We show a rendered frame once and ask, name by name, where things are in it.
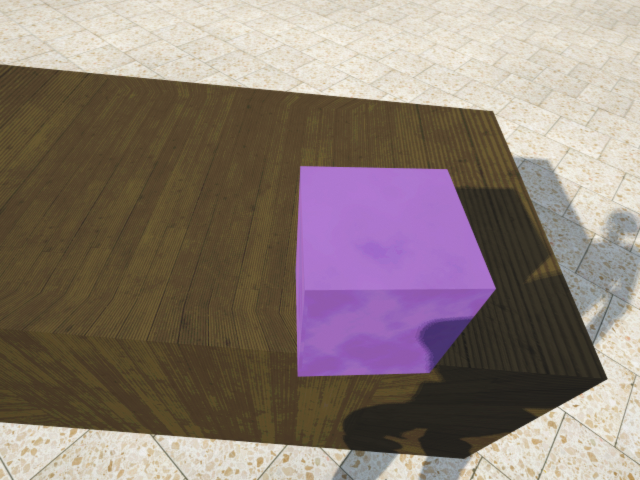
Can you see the pedestal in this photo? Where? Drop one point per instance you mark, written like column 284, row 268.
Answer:
column 148, row 238

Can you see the carton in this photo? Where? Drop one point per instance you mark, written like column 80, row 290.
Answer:
column 388, row 270

